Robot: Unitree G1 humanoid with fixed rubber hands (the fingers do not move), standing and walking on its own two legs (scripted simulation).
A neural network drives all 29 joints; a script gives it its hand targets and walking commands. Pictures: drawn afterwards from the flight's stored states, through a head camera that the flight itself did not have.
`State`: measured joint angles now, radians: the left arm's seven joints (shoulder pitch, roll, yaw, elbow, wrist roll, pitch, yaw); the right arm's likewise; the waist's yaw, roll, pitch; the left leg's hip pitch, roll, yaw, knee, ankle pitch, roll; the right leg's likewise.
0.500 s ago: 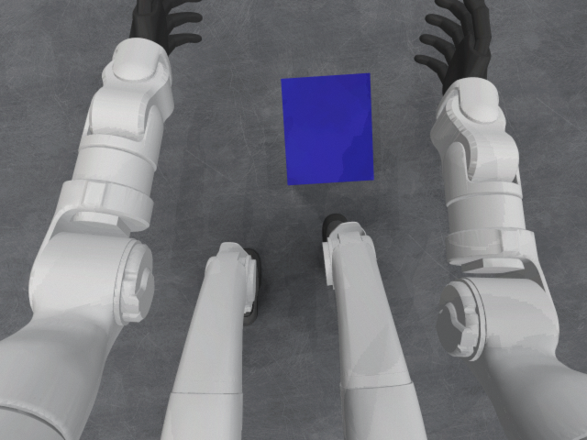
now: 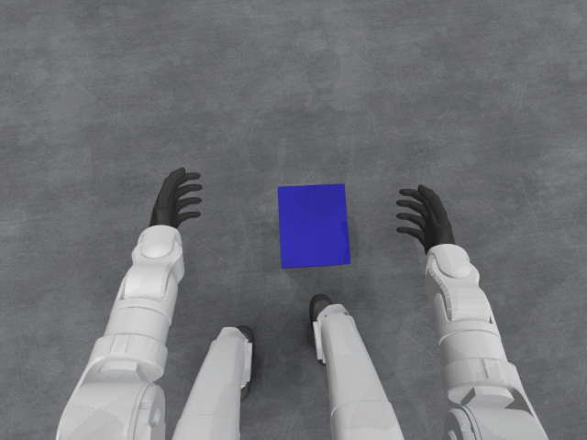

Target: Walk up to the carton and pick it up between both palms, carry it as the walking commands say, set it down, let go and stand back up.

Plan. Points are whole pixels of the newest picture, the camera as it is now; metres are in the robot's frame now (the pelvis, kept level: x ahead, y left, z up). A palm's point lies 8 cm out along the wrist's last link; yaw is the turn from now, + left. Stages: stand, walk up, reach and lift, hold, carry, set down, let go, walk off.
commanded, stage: let go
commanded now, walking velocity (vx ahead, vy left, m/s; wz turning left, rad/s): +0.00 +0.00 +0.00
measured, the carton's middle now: (308, 231) +0.40 -0.09 -0.56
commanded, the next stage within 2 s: stand in 0.92 s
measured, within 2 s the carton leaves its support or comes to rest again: neither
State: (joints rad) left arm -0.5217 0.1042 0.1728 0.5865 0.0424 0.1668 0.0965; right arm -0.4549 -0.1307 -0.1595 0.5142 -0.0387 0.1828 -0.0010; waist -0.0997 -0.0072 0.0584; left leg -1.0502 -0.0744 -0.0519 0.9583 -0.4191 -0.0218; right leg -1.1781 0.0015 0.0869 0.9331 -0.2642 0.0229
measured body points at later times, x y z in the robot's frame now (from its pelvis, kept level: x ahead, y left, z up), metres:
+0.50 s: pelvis +0.05 +0.02 +0.07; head +0.11 +0.01 +0.51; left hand +0.25 +0.22 -0.03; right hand +0.20 -0.22 -0.02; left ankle +0.00 +0.13 -0.67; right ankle +0.08 -0.12 -0.67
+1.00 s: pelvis +0.04 +0.01 +0.07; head +0.06 -0.01 +0.52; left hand +0.21 +0.24 -0.01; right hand +0.18 -0.22 -0.03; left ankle +0.00 +0.13 -0.67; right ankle +0.08 -0.12 -0.67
